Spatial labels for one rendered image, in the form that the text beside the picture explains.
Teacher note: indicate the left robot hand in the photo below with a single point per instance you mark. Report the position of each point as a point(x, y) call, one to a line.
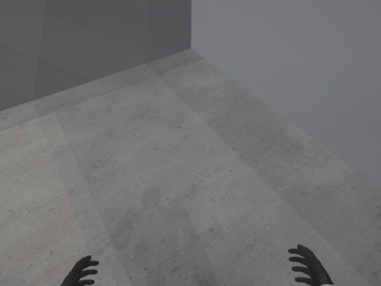
point(72, 279)

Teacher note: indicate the right robot hand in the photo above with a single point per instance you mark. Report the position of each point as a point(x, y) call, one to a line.
point(317, 273)

